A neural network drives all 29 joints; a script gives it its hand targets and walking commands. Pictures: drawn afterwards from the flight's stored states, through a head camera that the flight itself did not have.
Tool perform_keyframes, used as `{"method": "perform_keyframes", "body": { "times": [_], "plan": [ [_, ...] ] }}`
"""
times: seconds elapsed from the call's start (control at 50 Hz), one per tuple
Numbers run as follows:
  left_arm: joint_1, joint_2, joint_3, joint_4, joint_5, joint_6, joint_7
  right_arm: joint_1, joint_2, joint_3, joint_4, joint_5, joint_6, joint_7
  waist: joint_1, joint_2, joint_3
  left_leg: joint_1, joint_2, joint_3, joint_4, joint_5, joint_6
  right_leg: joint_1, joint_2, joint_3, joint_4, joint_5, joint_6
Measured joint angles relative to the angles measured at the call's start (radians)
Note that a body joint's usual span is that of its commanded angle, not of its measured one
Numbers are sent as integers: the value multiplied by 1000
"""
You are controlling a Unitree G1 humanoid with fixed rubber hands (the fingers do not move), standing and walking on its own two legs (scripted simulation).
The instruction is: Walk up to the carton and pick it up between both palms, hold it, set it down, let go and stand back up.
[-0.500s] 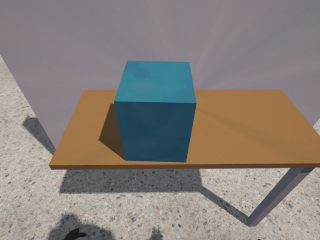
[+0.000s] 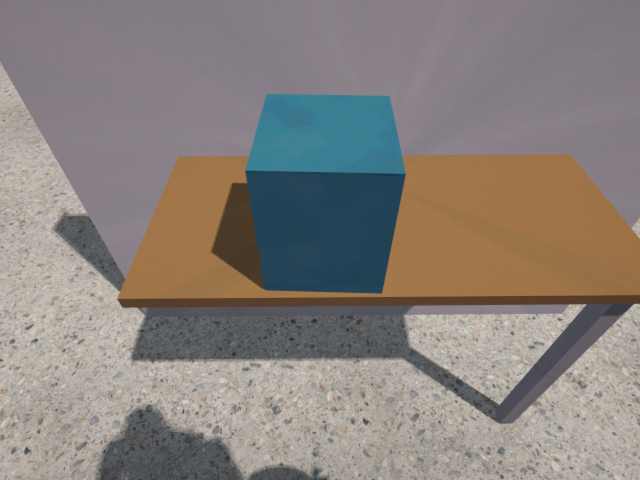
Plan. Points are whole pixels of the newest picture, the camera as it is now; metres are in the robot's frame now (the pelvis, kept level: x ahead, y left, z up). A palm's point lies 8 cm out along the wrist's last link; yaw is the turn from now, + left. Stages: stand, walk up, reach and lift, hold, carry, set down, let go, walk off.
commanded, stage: stand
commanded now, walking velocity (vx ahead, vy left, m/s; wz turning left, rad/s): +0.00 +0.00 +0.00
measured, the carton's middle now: (325, 195) +0.53 +0.02 +0.06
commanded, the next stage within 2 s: none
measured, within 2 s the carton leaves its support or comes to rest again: neither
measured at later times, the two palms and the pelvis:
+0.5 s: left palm out of the picture +0.01 +0.25 -0.12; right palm out of the picture +0.00 -0.27 -0.13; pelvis -0.01 -0.01 +0.00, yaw -1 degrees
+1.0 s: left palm out of the picture +0.06 +0.23 -0.12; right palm out of the picture +0.04 -0.26 -0.13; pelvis +0.03 -0.01 +0.00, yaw -1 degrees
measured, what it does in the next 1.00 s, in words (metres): stands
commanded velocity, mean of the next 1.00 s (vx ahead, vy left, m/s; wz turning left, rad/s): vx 0.00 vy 0.00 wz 0.00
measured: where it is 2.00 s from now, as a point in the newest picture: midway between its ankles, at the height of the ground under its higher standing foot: outside the picture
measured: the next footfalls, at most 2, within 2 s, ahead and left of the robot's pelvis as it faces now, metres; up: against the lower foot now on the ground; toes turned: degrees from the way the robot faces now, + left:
none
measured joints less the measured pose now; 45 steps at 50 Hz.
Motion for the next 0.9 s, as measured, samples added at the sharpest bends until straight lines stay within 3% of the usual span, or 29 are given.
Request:
{"method": "perform_keyframes", "body": {
  "times": [0.9],
  "plan": [
    [-20, -20, -1, 71, -12, 6, 13, 6, 21, 7, 52, 3, 12, -17, -4, 2, -6, -9, 18, 4, 11, -33, -22, -16, 20, 11, 12, -31, -20]
  ]
}}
